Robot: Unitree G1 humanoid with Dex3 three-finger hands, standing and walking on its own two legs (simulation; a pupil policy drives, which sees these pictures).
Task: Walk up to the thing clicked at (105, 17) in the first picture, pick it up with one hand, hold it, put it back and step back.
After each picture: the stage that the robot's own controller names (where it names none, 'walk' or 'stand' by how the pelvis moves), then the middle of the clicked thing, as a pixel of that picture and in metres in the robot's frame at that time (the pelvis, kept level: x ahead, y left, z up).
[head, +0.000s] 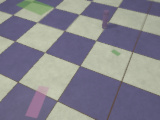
stand; (105, 19) +1.79 -0.29 -0.66
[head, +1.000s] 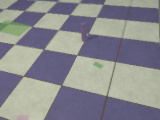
walk; (83, 32) +1.66 +0.09 -0.62
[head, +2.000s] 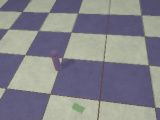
walk; (56, 60) +1.05 +0.35 -0.64
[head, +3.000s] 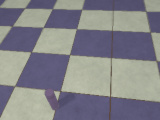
walk; (52, 100) +0.61 +0.31 -0.65
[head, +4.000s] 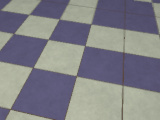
walk; out of the picture +0.35 +0.18 -0.63
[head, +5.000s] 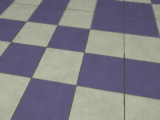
stand; out of the picture +0.27 +0.18 -0.65
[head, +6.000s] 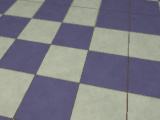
stand; out of the picture +0.28 +0.18 -0.66
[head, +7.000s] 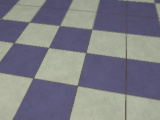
stand; out of the picture +0.27 +0.20 -0.66
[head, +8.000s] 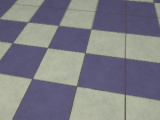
stand; out of the picture +0.26 +0.20 -0.66
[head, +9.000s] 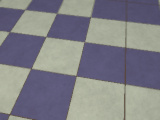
go down; out of the picture +0.26 +0.20 -0.65
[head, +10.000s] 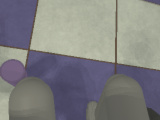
go down; (17, 76) +0.35 +0.21 -0.23
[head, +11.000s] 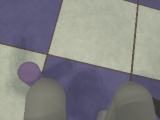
close in; (34, 78) +0.35 +0.21 -0.24
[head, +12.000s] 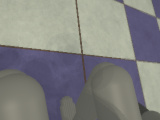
close in; out of the picture +0.34 +0.24 -0.15
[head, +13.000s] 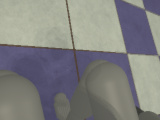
close; out of the picture +0.50 +0.24 -0.22
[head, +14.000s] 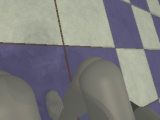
lift; out of the picture +0.51 +0.16 -0.24
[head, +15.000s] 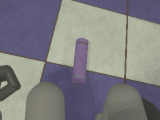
lift; (80, 61) +0.51 +0.00 -0.34
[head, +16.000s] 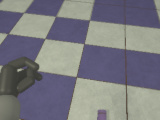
go down; out of the picture +0.41 -0.14 -0.68
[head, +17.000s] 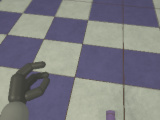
stand; out of the picture +0.40 -0.21 -0.71
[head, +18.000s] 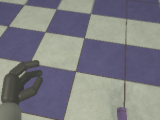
stand; out of the picture +0.39 -0.29 -0.69
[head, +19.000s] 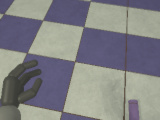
stand; (134, 118) +0.38 -0.38 -0.66
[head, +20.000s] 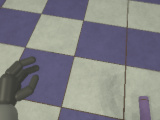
stand; (145, 114) +0.38 -0.45 -0.64
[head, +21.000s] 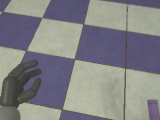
stand; (154, 118) +0.37 -0.52 -0.65
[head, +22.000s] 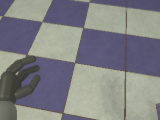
stand; out of the picture +0.36 -0.59 -0.66
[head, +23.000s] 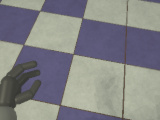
stand; out of the picture +0.36 -0.64 -0.64
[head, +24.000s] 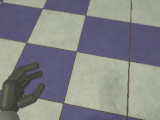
stand; out of the picture +0.35 -0.70 -0.61
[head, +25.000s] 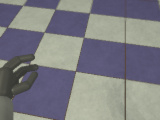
stand; out of the picture +0.33 -0.76 -0.69
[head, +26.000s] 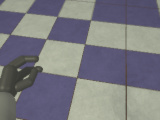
stand; out of the picture +0.31 -0.82 -0.71
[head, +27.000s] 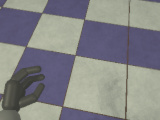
stand; out of the picture +0.32 -0.88 -0.63
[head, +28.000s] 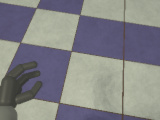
stand; out of the picture +0.33 -0.95 -0.62
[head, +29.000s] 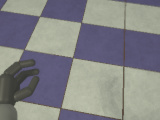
stand; out of the picture +0.31 -1.01 -0.65
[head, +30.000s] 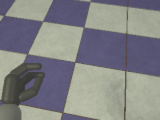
stand; out of the picture +0.29 -1.07 -0.66
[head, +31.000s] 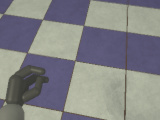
stand; out of the picture +0.28 -1.13 -0.66
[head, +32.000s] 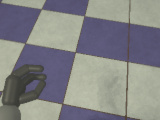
close; out of the picture +0.29 -1.20 -0.62
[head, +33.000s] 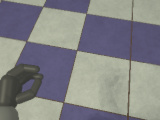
close; out of the picture +0.28 -1.25 -0.61
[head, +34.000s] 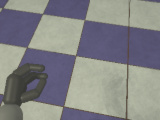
close; out of the picture +0.27 -1.31 -0.64
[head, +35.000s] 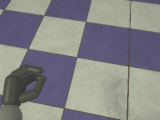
hold; out of the picture +0.25 -1.37 -0.64
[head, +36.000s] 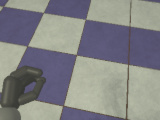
close; out of the picture +0.25 -1.42 -0.63
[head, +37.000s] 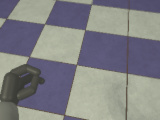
hold; out of the picture +0.23 -1.47 -0.68
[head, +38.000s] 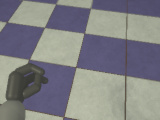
hold; out of the picture +0.22 -1.52 -0.68
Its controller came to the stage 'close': yes
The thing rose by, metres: 0.00
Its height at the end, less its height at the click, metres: -0.09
